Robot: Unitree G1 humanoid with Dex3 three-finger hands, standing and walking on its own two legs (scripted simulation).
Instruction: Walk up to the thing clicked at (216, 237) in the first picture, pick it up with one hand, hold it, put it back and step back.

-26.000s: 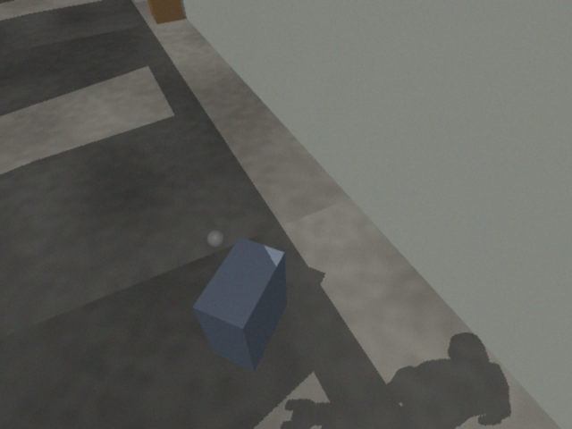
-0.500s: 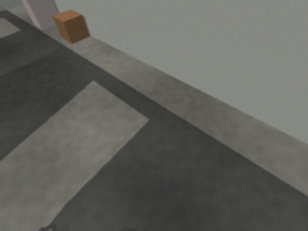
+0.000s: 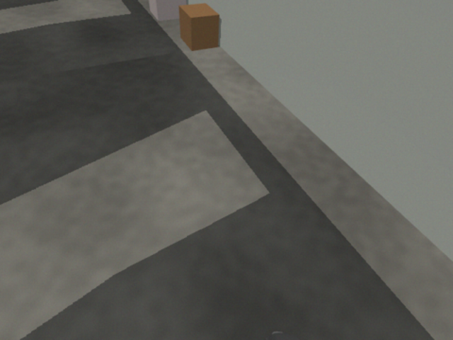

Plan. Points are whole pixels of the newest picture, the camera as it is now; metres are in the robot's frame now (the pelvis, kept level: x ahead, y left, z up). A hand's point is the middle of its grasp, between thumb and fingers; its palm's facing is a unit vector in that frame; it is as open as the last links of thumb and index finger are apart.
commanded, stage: walk up
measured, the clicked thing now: out of the picture -0.09 -0.72 -0.72
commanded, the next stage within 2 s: none
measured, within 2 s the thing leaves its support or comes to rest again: neither
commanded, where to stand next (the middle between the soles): +0.08 -0.03 m, yaw +24 degrees
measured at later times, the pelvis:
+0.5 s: pelvis +0.04 -0.04 -0.02, yaw +16 degrees
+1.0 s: pelvis +0.02 -0.03 -0.01, yaw +24 degrees
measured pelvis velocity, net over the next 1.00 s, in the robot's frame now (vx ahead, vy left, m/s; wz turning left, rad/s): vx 0.02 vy -0.03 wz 0.42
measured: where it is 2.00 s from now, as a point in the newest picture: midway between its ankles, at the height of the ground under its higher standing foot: outside the picture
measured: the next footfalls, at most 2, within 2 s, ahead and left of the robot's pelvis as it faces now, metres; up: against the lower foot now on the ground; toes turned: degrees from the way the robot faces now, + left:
right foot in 0.14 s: +0.16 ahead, -0.16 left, +0.00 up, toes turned +2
left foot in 0.54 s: +0.02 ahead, +0.12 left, +0.00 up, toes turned +22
